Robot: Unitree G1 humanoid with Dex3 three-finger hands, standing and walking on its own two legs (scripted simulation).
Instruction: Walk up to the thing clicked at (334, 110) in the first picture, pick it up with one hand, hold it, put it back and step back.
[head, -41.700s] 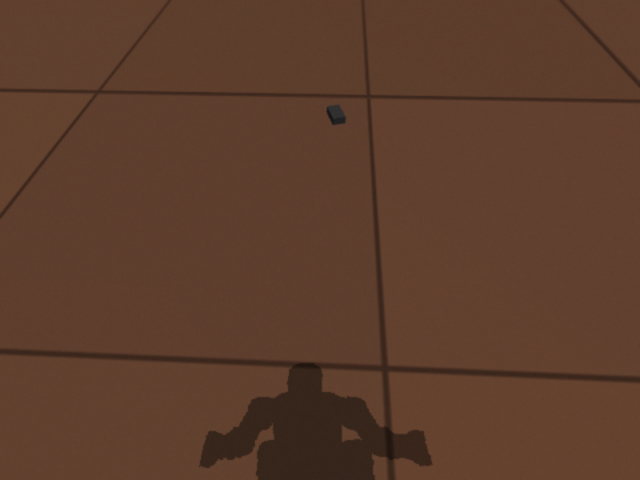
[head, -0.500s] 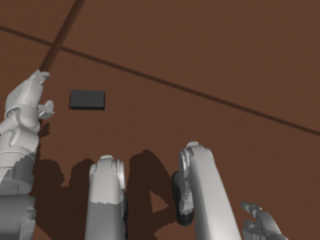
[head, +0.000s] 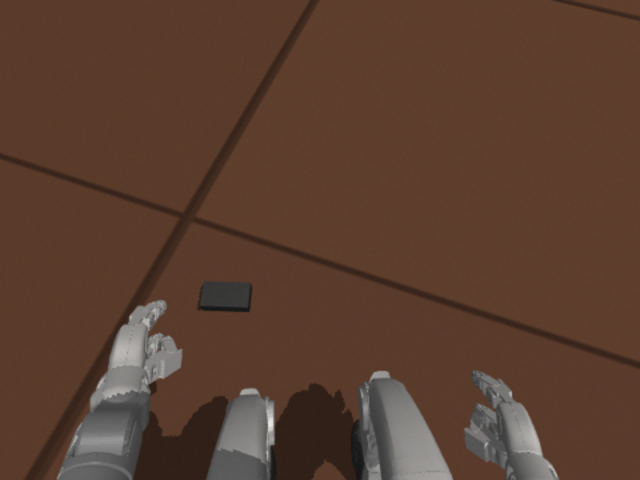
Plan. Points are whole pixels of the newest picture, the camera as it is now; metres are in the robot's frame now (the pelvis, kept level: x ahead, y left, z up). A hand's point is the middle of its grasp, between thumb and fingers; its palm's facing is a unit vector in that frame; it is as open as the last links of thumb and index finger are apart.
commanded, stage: home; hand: left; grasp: from above
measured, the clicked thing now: (226, 296) +0.55 +0.20 -0.60
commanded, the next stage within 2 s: none
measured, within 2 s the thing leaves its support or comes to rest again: neither
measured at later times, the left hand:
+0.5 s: hand (120, 416) +0.21 +0.18 +0.06, palm faces +0.09 -0.97 -0.21, open 7.4 cm
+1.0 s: hand (117, 406) +0.22 +0.19 +0.05, palm faces +0.07 -0.98 -0.20, open 7.4 cm
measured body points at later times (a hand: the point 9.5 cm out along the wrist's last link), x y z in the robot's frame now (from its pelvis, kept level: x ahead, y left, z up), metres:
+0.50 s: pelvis +0.05 +0.00 +0.10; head +0.07 +0.00 +0.55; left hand +0.20 +0.24 +0.07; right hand +0.22 -0.24 +0.03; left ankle +0.04 +0.12 -0.58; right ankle +0.07 -0.13 -0.58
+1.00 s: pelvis +0.06 +0.01 +0.10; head +0.07 +0.01 +0.55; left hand +0.21 +0.24 +0.07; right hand +0.22 -0.23 +0.03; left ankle +0.04 +0.12 -0.58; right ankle +0.07 -0.13 -0.58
